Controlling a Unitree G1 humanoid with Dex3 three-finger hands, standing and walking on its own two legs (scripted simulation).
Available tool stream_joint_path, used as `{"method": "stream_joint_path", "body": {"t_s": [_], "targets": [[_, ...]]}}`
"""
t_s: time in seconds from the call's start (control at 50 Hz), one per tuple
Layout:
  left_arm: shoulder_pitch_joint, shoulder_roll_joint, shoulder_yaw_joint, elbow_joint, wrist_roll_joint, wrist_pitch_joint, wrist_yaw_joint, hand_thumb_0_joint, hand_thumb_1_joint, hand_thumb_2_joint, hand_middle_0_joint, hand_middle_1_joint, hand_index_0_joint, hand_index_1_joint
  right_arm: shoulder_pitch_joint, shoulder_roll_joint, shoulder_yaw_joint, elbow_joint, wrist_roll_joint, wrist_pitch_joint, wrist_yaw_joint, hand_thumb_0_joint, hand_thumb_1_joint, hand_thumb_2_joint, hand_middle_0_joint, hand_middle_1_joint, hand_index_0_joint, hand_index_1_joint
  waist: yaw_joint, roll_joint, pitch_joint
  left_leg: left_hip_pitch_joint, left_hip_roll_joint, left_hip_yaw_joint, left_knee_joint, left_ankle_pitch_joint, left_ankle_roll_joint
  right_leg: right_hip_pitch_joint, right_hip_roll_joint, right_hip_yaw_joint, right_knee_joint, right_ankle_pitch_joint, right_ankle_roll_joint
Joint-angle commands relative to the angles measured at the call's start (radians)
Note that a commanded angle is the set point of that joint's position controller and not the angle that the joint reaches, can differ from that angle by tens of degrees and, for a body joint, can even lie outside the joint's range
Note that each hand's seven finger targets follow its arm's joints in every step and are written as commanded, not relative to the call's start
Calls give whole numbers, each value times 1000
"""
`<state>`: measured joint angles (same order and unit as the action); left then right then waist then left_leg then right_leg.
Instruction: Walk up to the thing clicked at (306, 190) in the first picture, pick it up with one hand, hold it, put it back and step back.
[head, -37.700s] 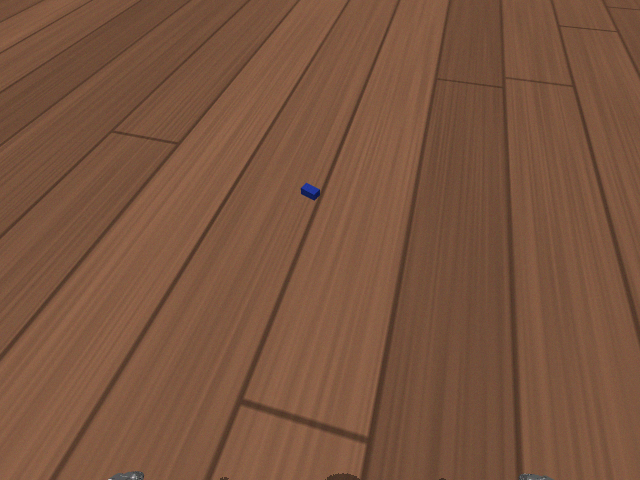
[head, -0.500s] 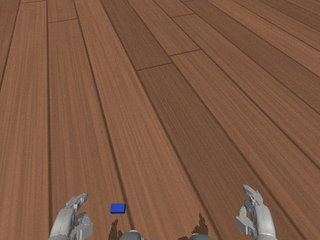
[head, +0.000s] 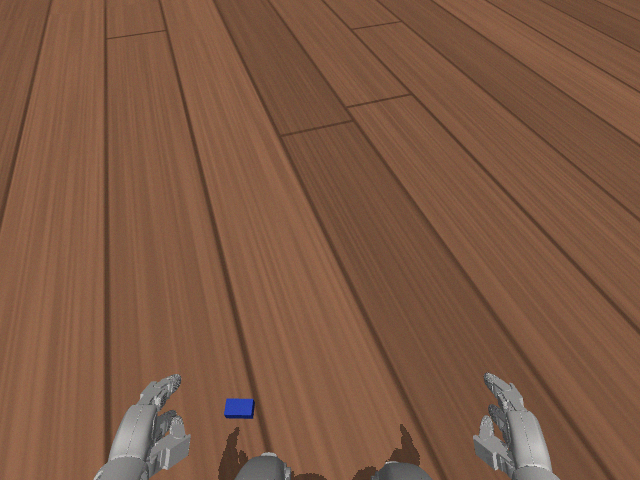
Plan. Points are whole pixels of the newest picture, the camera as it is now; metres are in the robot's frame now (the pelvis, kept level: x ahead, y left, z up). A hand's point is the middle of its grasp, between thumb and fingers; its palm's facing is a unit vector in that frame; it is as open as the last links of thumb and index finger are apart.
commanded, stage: stand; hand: left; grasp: from above
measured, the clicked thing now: (239, 408) +0.39 +0.24 -0.70
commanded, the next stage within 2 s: none
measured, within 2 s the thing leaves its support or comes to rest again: neither
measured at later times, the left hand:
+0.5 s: hand out of the picture +0.03 +0.24 -0.11, palm faces +0.05 -0.95 -0.32, open 7.4 cm
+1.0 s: hand out of the picture +0.03 +0.25 -0.10, palm faces +0.04 -0.94 -0.34, open 7.4 cm
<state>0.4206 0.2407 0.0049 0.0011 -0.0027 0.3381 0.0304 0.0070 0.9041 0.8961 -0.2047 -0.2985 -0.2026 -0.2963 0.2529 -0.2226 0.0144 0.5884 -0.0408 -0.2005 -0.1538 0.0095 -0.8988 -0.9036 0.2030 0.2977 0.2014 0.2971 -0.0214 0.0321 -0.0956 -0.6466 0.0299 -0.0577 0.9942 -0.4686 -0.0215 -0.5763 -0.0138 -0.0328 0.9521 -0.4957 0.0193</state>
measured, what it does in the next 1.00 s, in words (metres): rises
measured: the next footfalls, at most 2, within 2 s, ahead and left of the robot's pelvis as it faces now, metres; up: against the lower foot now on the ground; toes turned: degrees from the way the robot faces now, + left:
none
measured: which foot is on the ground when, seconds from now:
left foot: down 0.00-1.00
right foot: down 0.00-1.00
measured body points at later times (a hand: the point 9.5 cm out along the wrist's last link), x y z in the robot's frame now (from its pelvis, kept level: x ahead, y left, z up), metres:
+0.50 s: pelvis -0.01 +0.01 +0.05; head +0.00 +0.02 +0.50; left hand +0.03 +0.29 -0.09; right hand +0.06 -0.26 -0.08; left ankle +0.02 +0.13 -0.68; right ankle -0.01 -0.13 -0.68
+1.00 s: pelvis -0.01 +0.00 +0.06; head -0.01 +0.00 +0.51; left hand +0.03 +0.29 -0.08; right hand +0.06 -0.28 -0.08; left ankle +0.02 +0.13 -0.68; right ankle -0.01 -0.13 -0.68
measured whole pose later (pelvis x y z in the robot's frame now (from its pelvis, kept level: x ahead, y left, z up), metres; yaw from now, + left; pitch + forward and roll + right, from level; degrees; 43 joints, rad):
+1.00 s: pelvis -0.01 +0.00 +0.06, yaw +1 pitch -4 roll +0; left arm 0.16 0.30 0.04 1.15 0.03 0.01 0.02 0.00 0.91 0.90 -0.20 -0.30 -0.20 -0.30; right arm 0.15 -0.30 -0.02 1.12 -0.02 0.00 -0.01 0.00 -0.90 -0.90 0.20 0.30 0.20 0.30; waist 0.01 0.02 0.07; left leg -0.14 0.01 -0.04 0.39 -0.18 -0.02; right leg -0.09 -0.04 -0.04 0.37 -0.21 0.03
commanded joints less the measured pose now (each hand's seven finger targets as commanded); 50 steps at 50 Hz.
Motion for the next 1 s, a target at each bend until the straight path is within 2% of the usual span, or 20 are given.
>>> {"method": "stream_joint_path", "body": {"t_s": [0.0, 0.02, 0.04, 0.08, 0.12, 0.18, 0.2, 0.28, 0.32, 0.36, 0.44, 0.54, 0.62, 0.76, 0.8, 0.98], "targets": [[-133, 221, 88, 282, 76, -266, 24, 0, 900, 900, -200, -300, -200, -301, -100, -233, -94, 31, -54, 91, 82, 0, -900, -900, 200, 300, 200, 300, 44, -90, -15, 197, -15, -9, -215, 344, 90, 177, -65, 151, -248, 264, -105], [-164, 206, 85, 314, 75, -280, 18, 0, 900, 900, -200, -300, -200, -301, -78, -223, -91, 66, -37, 96, 100, 0, -900, -900, 200, 300, 200, 300, 41, -38, -48, 240, -12, -5, -234, 355, 89, 206, -76, 144, -230, 310, -91], [-182, 199, 85, 364, 67, -281, 14, 0, 900, 900, -200, -300, -200, -301, -78, -214, -90, 88, -19, 103, 116, 0, -900, -900, 200, 300, 200, 300, 47, -57, -30, 257, -18, 6, -251, 317, 83, 197, -79, 133, -259, 263, -79], [-206, 193, 90, 451, 57, -290, 14, 0, 900, 900, -200, -300, -200, -301, -101, -204, -97, 117, -4, 111, 134, 0, -900, -900, 200, 300, 200, 300, 54, -61, -16, 285, -14, -16, -287, 301, 80, 194, -70, 122, -294, 224, -65], [-233, 189, 88, 535, 55, -306, 14, 0, 900, 900, -200, -300, -200, -301, -109, -208, -100, 155, -5, 125, 140, 0, -900, -900, 200, 300, 200, 300, 51, -59, 5, 294, -1, -34, -326, 251, 83, 205, -70, 110, -330, 183, -54], [-243, 180, 89, 640, 52, -326, 14, 0, 900, 900, -200, -300, -200, -301, -109, -220, -102, 200, -11, 137, 137, 0, -900, -900, 200, 300, 200, 300, 52, 10, 25, 314, 29, -79, -412, 264, 89, 252, -51, 74, -337, 217, -39], [-229, 177, 88, 675, 49, -330, 15, 0, 900, 900, -200, -300, -200, -301, -116, -223, -103, 214, -10, 141, 136, 0, -900, -900, 200, 300, 200, 300, 59, 24, 37, 317, 35, -91, -439, 241, 91, 269, -49, 69, -353, 218, -37], [-238, 194, 88, 788, 44, -346, 14, 0, 900, 900, -200, -300, -200, -301, -106, -225, -97, 272, -3, 154, 127, 0, -900, -900, 200, 300, 200, 300, 44, -21, 52, 372, 28, -66, -468, 336, 75, 336, -69, 84, -431, 311, -42], [-236, 202, 87, 837, 42, -348, 16, 0, 900, 900, -200, -300, -200, -301, -104, -229, -97, 302, 0, 160, 123, 0, -900, -900, 200, 300, 200, 300, 42, -13, 59, 396, 32, -68, -493, 338, 71, 360, -77, 84, -469, 318, -42], [-236, 207, 84, 879, 38, -347, 16, 0, 900, 900, -200, -300, -200, -301, -107, -236, -94, 331, 4, 165, 122, 0, -900, -900, 200, 300, 200, 300, 40, -3, 84, 407, 41, -80, -540, 311, 67, 376, -76, 80, -509, 304, -38], [-229, 205, 77, 961, 36, -341, 14, 0, 900, 900, -200, -300, -200, -301, -104, -248, -91, 376, 7, 176, 118, 0, -900, -900, 200, 300, 200, 300, 39, 22, 124, 405, 58, -109, -640, 188, 65, 421, -70, 62, -545, 270, -26], [-226, 218, 70, 1030, 38, -346, 10, 0, 900, 900, -200, -300, -200, -301, -104, -253, -90, 415, 14, 181, 119, 0, -900, -900, 200, 300, 200, 300, 35, 11, 156, 421, 55, -101, -673, 164, 51, 429, -79, 70, -599, 252, -24], [-236, 226, 67, 1061, 36, -352, 11, 0, 900, 900, -200, -300, -200, -301, -116, -247, -87, 436, 17, 181, 121, 0, -900, -900, 200, 300, 200, 300, 38, -25, 140, 462, 55, -91, -664, 252, 49, 441, -92, 78, -629, 278, -24], [-254, 235, 65, 1092, 33, -353, 11, 0, 900, 900, -200, -300, -200, -301, -125, -251, -77, 458, 19, 184, 124, 0, -900, -900, 200, 300, 200, 300, 35, -35, 145, 484, 56, -81, -668, 296, 49, 449, -98, 75, -656, 297, -21], [-264, 242, 66, 1099, 31, -353, 10, 0, 900, 900, -200, -300, -200, -301, -114, -250, -73, 467, 18, 185, 125, 0, -900, -900, 200, 300, 200, 300, 29, -33, 161, 474, 54, -80, -679, 267, 46, 449, -97, 79, -665, 277, -19], [-279, 255, 66, 1109, 29, -349, 3, 0, 900, 900, -200, -300, -200, -301, -147, -267, -67, 476, 20, 182, 126, 0, -900, -900, 200, 300, 200, 300, 38, -14, 148, 468, 65, -83, -696, 280, 41, 463, -99, 76, -661, 289, -26]]}}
